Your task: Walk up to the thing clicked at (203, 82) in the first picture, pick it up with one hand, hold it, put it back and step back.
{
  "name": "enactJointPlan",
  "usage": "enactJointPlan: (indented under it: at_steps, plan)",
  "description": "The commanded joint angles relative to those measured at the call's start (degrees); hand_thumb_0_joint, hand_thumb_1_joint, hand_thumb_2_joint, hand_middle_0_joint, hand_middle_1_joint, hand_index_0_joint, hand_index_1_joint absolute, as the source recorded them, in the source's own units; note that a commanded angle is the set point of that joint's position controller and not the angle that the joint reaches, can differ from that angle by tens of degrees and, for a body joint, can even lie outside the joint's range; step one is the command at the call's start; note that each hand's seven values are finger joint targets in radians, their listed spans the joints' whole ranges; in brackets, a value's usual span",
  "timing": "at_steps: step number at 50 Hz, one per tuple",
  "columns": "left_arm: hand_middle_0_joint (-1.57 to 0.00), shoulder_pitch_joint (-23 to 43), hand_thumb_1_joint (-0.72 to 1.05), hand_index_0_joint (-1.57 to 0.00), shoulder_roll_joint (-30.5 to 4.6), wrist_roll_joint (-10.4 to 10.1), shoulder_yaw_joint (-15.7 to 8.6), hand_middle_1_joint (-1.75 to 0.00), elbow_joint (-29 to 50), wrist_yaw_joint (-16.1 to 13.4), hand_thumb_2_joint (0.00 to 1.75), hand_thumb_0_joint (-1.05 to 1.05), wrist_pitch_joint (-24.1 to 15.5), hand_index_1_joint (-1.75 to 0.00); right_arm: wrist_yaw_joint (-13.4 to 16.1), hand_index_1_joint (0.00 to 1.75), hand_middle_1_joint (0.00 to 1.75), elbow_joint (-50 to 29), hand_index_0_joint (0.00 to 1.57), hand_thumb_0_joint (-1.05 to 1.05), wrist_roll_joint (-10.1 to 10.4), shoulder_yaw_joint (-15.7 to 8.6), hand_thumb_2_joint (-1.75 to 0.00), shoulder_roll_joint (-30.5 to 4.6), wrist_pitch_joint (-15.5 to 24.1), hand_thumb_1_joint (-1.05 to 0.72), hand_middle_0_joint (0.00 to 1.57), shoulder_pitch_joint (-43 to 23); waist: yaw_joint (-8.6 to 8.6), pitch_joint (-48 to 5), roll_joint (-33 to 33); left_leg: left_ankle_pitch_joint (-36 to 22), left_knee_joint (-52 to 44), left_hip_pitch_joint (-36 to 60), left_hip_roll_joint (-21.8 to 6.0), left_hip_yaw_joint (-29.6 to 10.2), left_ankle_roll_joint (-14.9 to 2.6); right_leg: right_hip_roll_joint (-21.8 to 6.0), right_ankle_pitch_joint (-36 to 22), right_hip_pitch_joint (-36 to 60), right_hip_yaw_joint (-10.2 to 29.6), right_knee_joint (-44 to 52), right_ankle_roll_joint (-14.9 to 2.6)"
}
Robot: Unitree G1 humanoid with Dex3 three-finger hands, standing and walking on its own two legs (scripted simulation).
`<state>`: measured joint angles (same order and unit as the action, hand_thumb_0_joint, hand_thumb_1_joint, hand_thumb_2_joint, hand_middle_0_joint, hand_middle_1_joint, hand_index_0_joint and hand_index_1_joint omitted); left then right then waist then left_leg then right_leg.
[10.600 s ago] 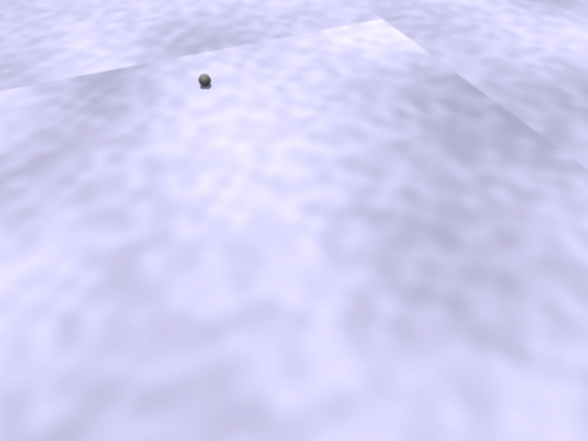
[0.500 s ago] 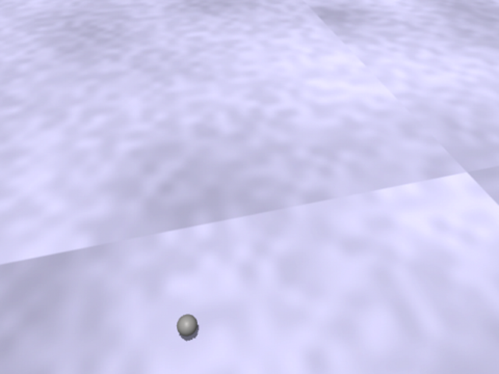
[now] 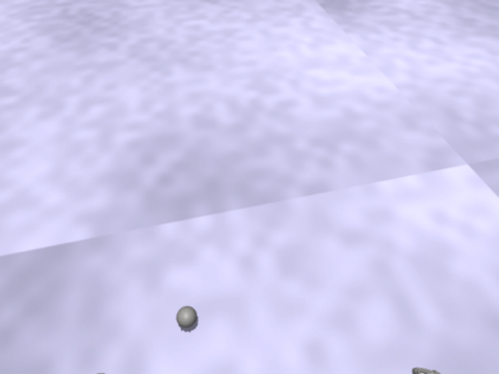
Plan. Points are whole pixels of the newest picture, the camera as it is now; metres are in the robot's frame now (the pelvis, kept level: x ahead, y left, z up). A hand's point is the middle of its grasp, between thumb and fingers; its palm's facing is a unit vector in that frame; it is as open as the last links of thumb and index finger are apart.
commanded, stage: rise first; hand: left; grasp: from above
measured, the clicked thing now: (186, 316) +0.42 +0.26 -0.74
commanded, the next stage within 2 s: none
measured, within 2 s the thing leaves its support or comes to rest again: neither
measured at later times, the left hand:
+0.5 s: hand out of the picture +0.13 +0.26 -0.22, palm faces -0.11 -0.90 -0.42, open 13.7 cm
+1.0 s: hand out of the picture +0.17 +0.29 -0.35, palm faces -0.41 -0.67 -0.63, open 14.1 cm
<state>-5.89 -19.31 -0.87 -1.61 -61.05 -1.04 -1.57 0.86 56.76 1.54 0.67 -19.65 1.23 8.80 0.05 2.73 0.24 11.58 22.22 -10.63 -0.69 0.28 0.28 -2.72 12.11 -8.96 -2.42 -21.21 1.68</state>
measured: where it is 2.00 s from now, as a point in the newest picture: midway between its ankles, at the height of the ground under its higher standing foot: outside the picture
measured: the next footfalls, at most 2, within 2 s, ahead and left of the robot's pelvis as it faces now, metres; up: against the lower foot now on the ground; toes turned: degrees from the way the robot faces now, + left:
none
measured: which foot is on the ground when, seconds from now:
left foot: down 0.00-1.00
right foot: down 0.00-1.00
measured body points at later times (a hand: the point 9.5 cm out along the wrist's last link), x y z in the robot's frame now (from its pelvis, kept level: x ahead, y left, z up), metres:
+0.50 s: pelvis -0.02 +0.00 -0.07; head +0.07 +0.01 +0.37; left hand +0.13 +0.31 -0.20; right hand +0.11 -0.26 -0.18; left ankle +0.00 +0.12 -0.75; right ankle -0.01 -0.14 -0.75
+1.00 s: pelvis -0.04 +0.00 -0.21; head +0.12 +0.02 +0.21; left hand +0.19 +0.32 -0.31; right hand +0.16 -0.27 -0.30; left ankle +0.00 +0.12 -0.75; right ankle -0.01 -0.14 -0.75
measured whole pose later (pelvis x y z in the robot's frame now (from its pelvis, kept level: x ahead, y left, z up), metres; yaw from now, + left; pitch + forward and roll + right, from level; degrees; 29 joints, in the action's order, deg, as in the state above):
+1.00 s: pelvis -0.04 +0.00 -0.21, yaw -2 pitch +30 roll -2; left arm 0.1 -26.4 29.7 -10.2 -37.3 0.4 -4.8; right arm -1.0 34.0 -0.9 -2.7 -16.4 10.7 5.2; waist 1.0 -10.4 0.6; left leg 37.5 92.9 -85.6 -2.1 -2.2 0.7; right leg -2.2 38.2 -83.3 -1.5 -91.4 1.3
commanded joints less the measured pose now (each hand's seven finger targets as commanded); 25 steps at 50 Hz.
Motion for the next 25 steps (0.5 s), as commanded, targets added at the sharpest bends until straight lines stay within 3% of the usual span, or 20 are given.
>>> enactJointPlan:
  at_steps: [1,2,3,4,5,7,9,11,13,15,17,19,21,25]
  plan:
    - [-0.09,15.4,0.42,-0.09,-13.1,1.2,-6.3,-0.78,3.8,0.1,0.99,0.00,-1.6,-0.78,1.8,0.30,0.30,-11.0,0.20,0.00,1.2,-2.9,-0.90,-6.9,1.7,-0.90,0.20,2.5,2.28,-4.6,1.5,-1.9,3.8,-6.1,0.9,2.1,-0.91,2.9,-2.5,-9.3,-0.6,-3.5,-2.49]
    - [-0.09,17.0,0.34,-0.09,-17.0,2.0,-9.0,-0.86,6.4,0.4,1.00,0.00,-2.3,-0.86,2.2,0.30,0.30,-11.7,0.20,0.00,1.0,-3.8,-0.90,-6.9,2.0,-0.91,0.20,3.9,1.47,-9.6,0.3,-3.8,5.5,-5.4,0.7,1.8,-0.80,2.8,-4.8,-8.7,-0.2,-5.6,-2.43]
    - [-0.06,13.5,0.26,-0.08,-16.4,3.4,-10.0,-0.94,4.7,1.2,0.98,0.00,-2.0,-0.92,1.9,0.30,0.30,-13.0,0.20,0.00,0.3,-4.6,-0.90,-6.6,2.3,-0.89,0.20,4.4,1.20,-12.7,-1.9,-5.4,7.7,-6.7,1.1,1.8,-0.60,2.4,-6.6,-8.8,0.0,-8.1,-2.61]
    - [-0.03,7.8,0.19,-0.07,-13.9,4.9,-9.7,-1.01,0.5,2.1,0.99,0.00,-1.1,-0.97,1.5,0.30,0.30,-13.5,0.20,0.00,-0.3,-5.0,-0.90,-6.0,2.4,-0.91,0.20,5.9,1.11,-14.1,0.4,-6.5,10.3,-8.9,1.3,1.4,-0.67,2.4,-7.8,-9.5,0.0,-10.3,-2.54]
    - [-0.02,3.8,0.11,-0.06,-13.6,6.4,-10.6,-1.05,0.5,2.7,1.00,0.00,-0.5,-1.01,1.0,0.30,0.30,-14.7,0.20,0.00,-0.7,-5.5,-0.90,-5.8,2.4,-0.91,0.20,6.0,-1.08,-16.5,-0.5,-7.6,12.1,-10.6,1.7,1.5,-0.51,2.2,-8.2,-9.2,0.1,-12.2,-2.70]
    - [-0.03,2.7,-0.05,-0.05,-14.1,7.7,-11.8,-1.08,6.0,2.9,1.02,0.00,0.8,-1.05,1.0,0.30,0.30,-18.1,0.20,0.00,-0.5,-6.0,-0.90,-5.5,2.5,-0.90,0.20,5.3,-2.20,-20.7,-3.8,-9.0,12.6,-9.5,1.9,1.8,-0.02,2.4,-8.6,-8.2,0.4,-13.2,-3.04]
    - [-0.04,3.0,-0.20,-0.05,-10.3,8.6,-9.4,-1.08,7.3,2.6,1.02,0.00,3.2,-1.07,0.7,0.30,0.30,-20.3,0.20,0.00,-0.3,-5.7,-0.90,-4.6,2.5,-0.89,0.20,4.1,-1.43,-16.9,-4.1,-7.5,13.1,-12.8,1.4,1.4,0.38,3.0,-6.0,-12.0,-0.2,-13.9,-3.22]
    - [-0.05,6.2,-0.36,-0.05,-11.9,10.1,-9.8,-1.07,9.9,2.1,1.03,0.00,5.1,-1.07,0.5,0.30,0.30,-22.7,0.20,0.00,-0.1,-5.8,-0.90,-4.9,2.8,-0.88,0.20,2.7,-0.85,-15.1,-2.8,-4.6,15.3,-16.1,0.9,0.8,0.18,3.2,-2.8,-15.5,-0.6,-15.4,-3.13]
    - [-0.06,4.6,-0.52,-0.06,-11.9,10.4,-10.2,-1.07,11.4,1.6,1.01,0.00,6.3,-1.07,0.3,0.30,0.30,-24.4,0.20,0.00,-0.1,-5.9,-0.89,-4.5,3.3,-0.87,0.20,2.4,-0.69,-14.5,-1.6,-0.6,17.7,-19.6,1.0,0.9,-0.03,3.3,1.4,-18.8,-0.5,-17.2,-2.99]
    - [-0.07,4.5,-0.55,-0.06,-9.2,10.8,-8.9,-1.08,13.3,1.5,1.02,0.00,6.6,-1.09,0.1,0.30,0.30,-25.5,0.20,0.00,-0.2,-5.9,-0.89,-4.0,4.2,-0.87,0.20,3.0,0.53,-13.5,0.5,3.1,20.2,-22.8,0.5,0.5,-0.40,3.6,4.6,-23.4,-0.6,-19.8,-2.91]
    - [-0.07,5.3,-0.57,-0.06,-10.9,11.4,-11.1,-1.08,16.6,1.3,1.01,0.00,5.8,-1.08,0.0,0.30,0.30,-26.1,0.20,0.00,-0.4,-6.2,-0.90,-3.9,5.2,-0.88,0.20,3.7,0.48,-14.9,-1.1,5.2,23.1,-25.4,0.2,0.0,-0.38,3.6,6.6,-26.7,-0.6,-23.4,-2.93]
    - [-0.06,3.9,-0.56,-0.06,-11.6,11.8,-12.2,-1.07,21.9,0.8,1.00,0.00,4.8,-1.07,0.2,0.30,0.30,-27.1,0.20,0.00,-0.7,-6.4,-0.89,-3.4,6.1,-0.86,0.20,4.1,0.13,-19.3,-2.2,3.8,26.2,-26.1,0.3,0.1,-0.38,3.4,5.4,-28.2,-0.3,-26.7,-2.89]
    - [-0.07,1.9,-0.56,-0.07,-10.9,12.8,-11.7,-1.09,26.4,0.8,1.00,0.00,4.4,-1.09,0.5,0.30,0.30,-27.9,0.20,0.00,-0.8,-6.4,-0.89,-3.0,7.0,-0.86,0.20,4.2,0.63,-21.2,-3.3,2.9,28.2,-26.5,0.1,0.1,-0.46,3.2,4.4,-30.0,0.1,-29.1,-2.97]
    - [-0.08,-2.4,-0.58,-0.06,-12.7,14.1,-12.9,-1.07,32.2,0.9,1.02,0.00,5.5,-1.08,1.2,0.30,0.30,-28.4,0.20,0.00,-1.2,-6.7,-0.89,-3.2,7.8,-0.87,0.20,4.0,0.89,-24.1,-5.6,0.2,31.2,-26.9,-0.5,-0.3,-0.21,3.1,2.7,-32.6,0.2,-32.5,-2.94]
